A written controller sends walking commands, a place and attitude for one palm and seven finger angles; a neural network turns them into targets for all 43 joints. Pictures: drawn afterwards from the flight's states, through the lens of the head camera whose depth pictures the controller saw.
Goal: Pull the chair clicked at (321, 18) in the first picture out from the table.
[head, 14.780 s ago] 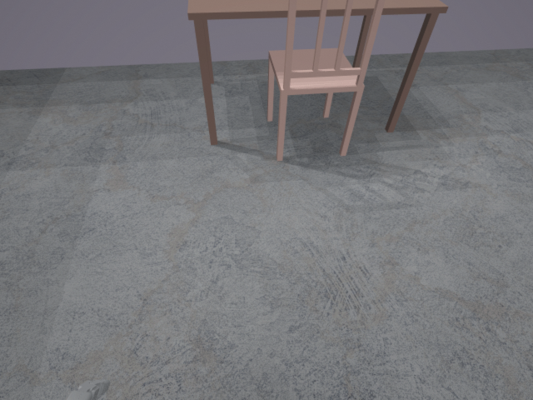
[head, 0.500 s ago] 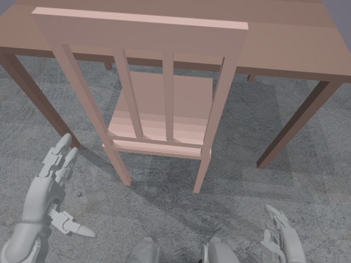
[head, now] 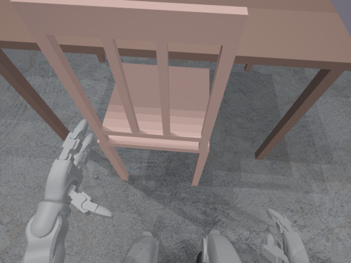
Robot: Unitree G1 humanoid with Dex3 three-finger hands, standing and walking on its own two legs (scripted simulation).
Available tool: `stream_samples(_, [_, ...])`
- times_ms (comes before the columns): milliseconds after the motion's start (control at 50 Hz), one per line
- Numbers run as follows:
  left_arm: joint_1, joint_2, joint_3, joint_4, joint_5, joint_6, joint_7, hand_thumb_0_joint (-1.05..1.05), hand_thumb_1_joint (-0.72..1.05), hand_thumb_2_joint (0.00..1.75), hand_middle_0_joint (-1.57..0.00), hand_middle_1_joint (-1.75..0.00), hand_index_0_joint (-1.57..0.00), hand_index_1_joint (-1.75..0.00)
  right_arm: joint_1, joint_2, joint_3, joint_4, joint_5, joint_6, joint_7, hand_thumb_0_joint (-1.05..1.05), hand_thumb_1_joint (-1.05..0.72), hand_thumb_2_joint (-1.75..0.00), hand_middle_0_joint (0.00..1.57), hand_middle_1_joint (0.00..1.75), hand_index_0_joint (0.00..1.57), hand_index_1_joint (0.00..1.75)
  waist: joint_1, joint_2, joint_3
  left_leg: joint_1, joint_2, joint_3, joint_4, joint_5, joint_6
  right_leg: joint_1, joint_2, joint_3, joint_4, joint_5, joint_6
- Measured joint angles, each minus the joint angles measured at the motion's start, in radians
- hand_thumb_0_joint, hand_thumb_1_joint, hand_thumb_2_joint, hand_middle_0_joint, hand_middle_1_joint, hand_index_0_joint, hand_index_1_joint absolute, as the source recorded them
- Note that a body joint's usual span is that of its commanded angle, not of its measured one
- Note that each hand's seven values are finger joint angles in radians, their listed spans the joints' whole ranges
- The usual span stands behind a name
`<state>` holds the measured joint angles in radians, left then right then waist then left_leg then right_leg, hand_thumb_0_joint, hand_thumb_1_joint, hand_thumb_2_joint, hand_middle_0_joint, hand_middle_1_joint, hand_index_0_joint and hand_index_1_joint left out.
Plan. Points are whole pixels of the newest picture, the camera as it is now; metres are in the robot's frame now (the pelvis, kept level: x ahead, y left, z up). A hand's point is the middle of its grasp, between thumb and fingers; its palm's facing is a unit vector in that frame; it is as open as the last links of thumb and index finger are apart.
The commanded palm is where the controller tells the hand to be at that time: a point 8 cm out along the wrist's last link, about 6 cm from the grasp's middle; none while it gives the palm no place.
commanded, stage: aim the fingers beside a spindle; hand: left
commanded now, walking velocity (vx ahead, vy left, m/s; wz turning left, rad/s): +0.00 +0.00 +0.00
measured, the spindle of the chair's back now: (125, 96) +0.51 +0.15 +0.03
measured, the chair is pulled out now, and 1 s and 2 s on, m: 0.00 0.00 0.00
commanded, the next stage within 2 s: none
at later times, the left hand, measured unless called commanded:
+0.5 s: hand (114, 162) +0.33 +0.15 +0.01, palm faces -0.10 -0.99 -0.04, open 16.9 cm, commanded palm +0.32 +0.21 +0.01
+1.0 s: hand (125, 148) +0.37 +0.14 +0.00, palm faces -0.05 -1.00 -0.06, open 16.9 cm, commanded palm +0.35 +0.20 +0.00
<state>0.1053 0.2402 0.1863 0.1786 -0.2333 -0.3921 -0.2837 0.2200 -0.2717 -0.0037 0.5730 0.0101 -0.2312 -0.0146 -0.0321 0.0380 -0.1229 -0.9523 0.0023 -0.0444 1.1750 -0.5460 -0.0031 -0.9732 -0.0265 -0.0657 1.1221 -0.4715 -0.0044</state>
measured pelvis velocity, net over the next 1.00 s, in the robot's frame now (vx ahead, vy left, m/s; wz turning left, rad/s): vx -0.01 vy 0.00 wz -0.02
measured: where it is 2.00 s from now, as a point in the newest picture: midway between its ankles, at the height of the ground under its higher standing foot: outside the picture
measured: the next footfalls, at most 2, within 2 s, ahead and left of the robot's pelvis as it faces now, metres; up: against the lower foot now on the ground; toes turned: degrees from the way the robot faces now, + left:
none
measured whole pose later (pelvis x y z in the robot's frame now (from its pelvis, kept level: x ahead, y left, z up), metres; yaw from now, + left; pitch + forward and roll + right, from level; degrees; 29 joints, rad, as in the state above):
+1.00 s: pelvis -0.01 +0.00 -0.03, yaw -1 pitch +23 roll -1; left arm -0.28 0.20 0.19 0.49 -0.13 -0.44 -0.14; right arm 0.22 -0.26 -0.01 0.58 -0.02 -0.10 0.03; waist -0.06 0.03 -0.14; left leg -1.12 0.00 -0.02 1.29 -0.58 0.00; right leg -1.17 -0.02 -0.04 1.26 -0.50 -0.01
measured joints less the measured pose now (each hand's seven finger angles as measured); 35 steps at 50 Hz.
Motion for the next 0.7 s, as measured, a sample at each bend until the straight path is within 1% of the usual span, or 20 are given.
stream_samples(80, [-0.025, -0.014, -0.018, 0.006, 0.016, -0.013, 0.022, -0.01, -0.50, 0.30, -0.06, -0.08, -0.07, -0.08, -0.004, 0.004, 0.002, -0.001, -0.005, 0.008, 0.008, 0.01, -0.91, -0.89, 0.20, 0.30, 0.20, 0.30, 0.001, -0.002, -0.005, -0.015, -0.003, 0.005, 0.011, -0.004, 0.002, -0.017, -0.003, 0.005, 0.014, -0.004, 0.002])
stream_samples(160, [-0.061, -0.018, -0.016, 0.041, 0.029, -0.007, 0.036, -0.01, -0.50, 0.30, -0.07, -0.08, -0.07, -0.08, -0.013, 0.010, 0.006, -0.004, -0.007, 0.025, 0.014, 0.01, -0.91, -0.89, 0.20, 0.30, 0.20, 0.30, 0.002, -0.007, -0.007, -0.030, -0.004, 0.010, 0.022, -0.007, 0.004, -0.035, -0.004, 0.010, 0.028, -0.008, 0.003])
stream_samples(260, [-0.101, -0.016, -0.012, 0.073, 0.035, 0.002, 0.046, -0.01, -0.50, 0.30, -0.07, -0.08, -0.07, -0.08, -0.021, 0.013, 0.008, -0.009, -0.007, 0.039, 0.015, 0.01, -0.91, -0.89, 0.20, 0.30, 0.20, 0.30, 0.002, -0.009, -0.003, -0.048, -0.004, 0.009, 0.036, -0.010, 0.004, -0.052, -0.004, 0.009, 0.040, -0.010, 0.003])
stream_samples(380, [-0.156, -0.022, -0.032, 0.092, 0.042, -0.009, 0.054, -0.01, -0.50, 0.30, -0.06, -0.08, -0.07, -0.08, -0.022, 0.008, 0.005, -0.004, -0.010, 0.043, 0.016, 0.01, -0.91, -0.89, 0.20, 0.30, 0.20, 0.30, 0.004, -0.005, -0.002, -0.070, -0.006, 0.004, 0.052, -0.012, 0.004, -0.071, -0.006, 0.005, 0.052, -0.011, 0.004])
stream_samples(480, [-0.196, -0.035, -0.048, 0.128, 0.056, -0.004, 0.064, -0.01, -0.50, 0.30, -0.06, -0.08, -0.07, -0.08, -0.020, 0.007, 0.003, -0.003, -0.011, 0.059, 0.021, 0.01, -0.91, -0.89, 0.20, 0.30, 0.20, 0.30, 0.000, -0.006, -0.010, -0.085, -0.007, 0.009, 0.062, -0.015, 0.005, -0.089, -0.007, 0.011, 0.065, -0.014, 0.005])
stream_samples(560, [-0.227, -0.040, -0.045, 0.170, 0.069, 0.000, 0.082, -0.01, -0.50, 0.30, -0.07, -0.08, -0.07, -0.08, -0.019, 0.008, 0.004, -0.005, -0.013, 0.073, 0.024, 0.01, -0.91, -0.89, 0.20, 0.30, 0.20, 0.30, -0.006, -0.009, -0.012, -0.099, -0.006, 0.014, 0.072, -0.018, 0.005, -0.107, -0.006, 0.016, 0.079, -0.017, 0.004])
stream_samples(700, [-0.291, -0.034, -0.033, 0.210, 0.078, -0.029, 0.109, -0.01, -0.50, 0.30, -0.06, -0.08, -0.07, -0.08, -0.015, 0.006, 0.001, 0.004, -0.019, 0.084, 0.029, 0.01, -0.91, -0.89, 0.20, 0.30, 0.20, 0.30, -0.009, -0.007, -0.006, -0.130, -0.004, 0.012, 0.095, -0.022, 0.003, -0.138, -0.004, 0.014, 0.101, -0.021, 0.001])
